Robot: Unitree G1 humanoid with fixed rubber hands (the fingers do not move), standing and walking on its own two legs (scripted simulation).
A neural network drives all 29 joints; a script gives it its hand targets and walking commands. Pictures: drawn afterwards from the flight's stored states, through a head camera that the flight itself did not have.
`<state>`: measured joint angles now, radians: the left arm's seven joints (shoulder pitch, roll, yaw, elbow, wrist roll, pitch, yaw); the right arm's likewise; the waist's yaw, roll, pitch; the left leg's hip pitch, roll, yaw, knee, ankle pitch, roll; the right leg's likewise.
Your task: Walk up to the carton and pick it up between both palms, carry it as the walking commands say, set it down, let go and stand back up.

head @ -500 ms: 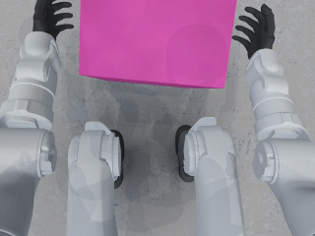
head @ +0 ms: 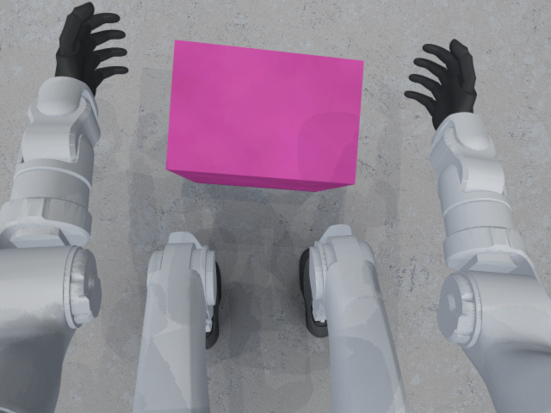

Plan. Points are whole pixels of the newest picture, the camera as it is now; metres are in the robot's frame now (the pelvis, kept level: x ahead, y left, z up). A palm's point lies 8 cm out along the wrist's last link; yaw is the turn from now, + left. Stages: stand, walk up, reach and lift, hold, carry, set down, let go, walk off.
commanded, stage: set down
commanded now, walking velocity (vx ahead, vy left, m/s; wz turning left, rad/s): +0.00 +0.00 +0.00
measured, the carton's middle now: (262, 134) +0.49 -0.01 -0.31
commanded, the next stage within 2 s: let go in 0.84 s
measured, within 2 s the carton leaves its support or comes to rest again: neither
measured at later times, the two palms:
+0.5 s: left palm out of the picture +0.51 +0.23 +0.05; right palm out of the picture +0.47 -0.25 +0.05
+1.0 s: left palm out of the picture +0.50 +0.23 +0.12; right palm out of the picture +0.46 -0.24 +0.12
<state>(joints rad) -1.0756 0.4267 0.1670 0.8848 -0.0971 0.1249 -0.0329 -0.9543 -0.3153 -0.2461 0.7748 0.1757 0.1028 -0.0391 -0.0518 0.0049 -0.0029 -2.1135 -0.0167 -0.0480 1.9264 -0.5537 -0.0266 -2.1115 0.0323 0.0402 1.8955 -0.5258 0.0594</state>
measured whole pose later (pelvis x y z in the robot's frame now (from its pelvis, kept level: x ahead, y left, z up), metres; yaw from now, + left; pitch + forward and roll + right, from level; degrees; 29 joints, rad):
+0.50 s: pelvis +0.02 +0.00 +0.12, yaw +1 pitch +44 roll -1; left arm -0.92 0.40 0.22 0.80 -0.07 0.17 -0.10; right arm -0.77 -0.28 -0.27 0.64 0.12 0.16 0.01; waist -0.05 0.02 -0.15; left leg -1.78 -0.02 -0.05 1.48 -0.47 -0.02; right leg -1.78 0.02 0.04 1.45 -0.45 0.04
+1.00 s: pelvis +0.05 +0.00 +0.21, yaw +2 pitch +40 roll -1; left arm -0.85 0.32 0.28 0.88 0.03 0.11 -0.10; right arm -0.69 -0.23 -0.30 0.71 0.00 0.09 0.05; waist -0.06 0.03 -0.11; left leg -1.42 -0.02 -0.06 1.08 -0.35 -0.02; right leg -1.41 0.00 0.02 1.05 -0.33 0.03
